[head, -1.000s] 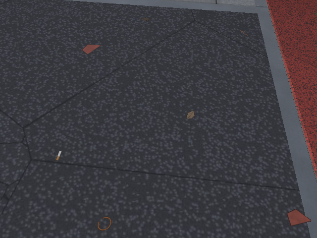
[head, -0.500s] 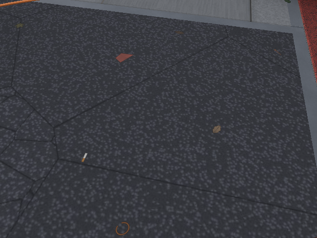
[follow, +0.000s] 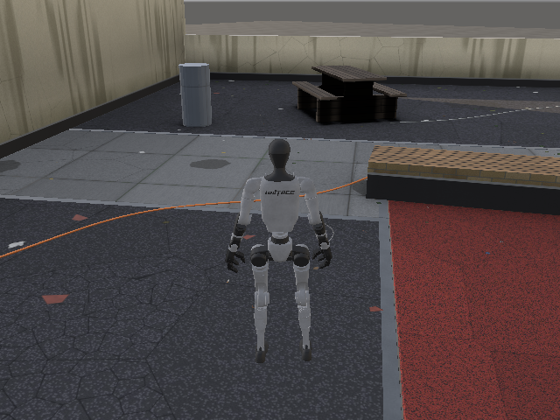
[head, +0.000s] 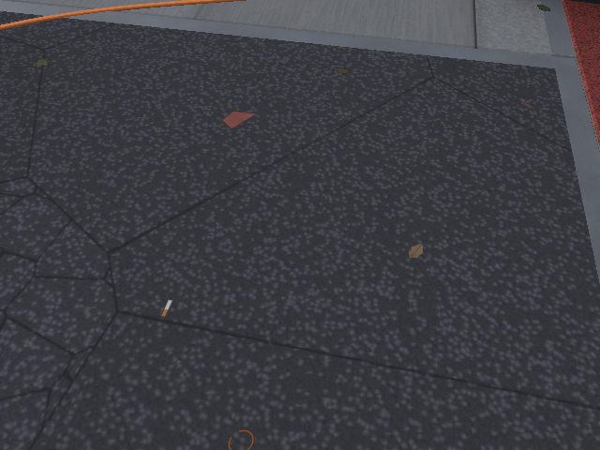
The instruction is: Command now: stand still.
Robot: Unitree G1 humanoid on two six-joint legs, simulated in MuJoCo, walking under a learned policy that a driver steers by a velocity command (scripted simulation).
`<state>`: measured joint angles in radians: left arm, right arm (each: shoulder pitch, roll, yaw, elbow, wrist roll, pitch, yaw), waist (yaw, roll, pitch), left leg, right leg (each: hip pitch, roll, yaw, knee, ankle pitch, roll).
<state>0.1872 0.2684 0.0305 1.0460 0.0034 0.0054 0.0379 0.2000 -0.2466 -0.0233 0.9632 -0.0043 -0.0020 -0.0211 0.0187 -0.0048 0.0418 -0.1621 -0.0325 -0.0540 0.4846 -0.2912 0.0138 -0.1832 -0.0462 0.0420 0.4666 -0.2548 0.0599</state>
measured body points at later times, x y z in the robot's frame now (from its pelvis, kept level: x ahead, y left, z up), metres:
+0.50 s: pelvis +0.00 -0.01 +0.00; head +0.01 -0.01 +0.45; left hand +0.02 +0.25 -0.15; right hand +0.03 -0.27 -0.15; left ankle -0.02 +0.11 -0.74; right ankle +0.00 -0.16 -0.74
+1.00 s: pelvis +0.04 -0.04 -0.01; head +0.04 -0.05 +0.44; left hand +0.04 +0.21 -0.16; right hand +0.00 -0.29 -0.17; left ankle -0.02 +0.11 -0.74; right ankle +0.01 -0.14 -0.74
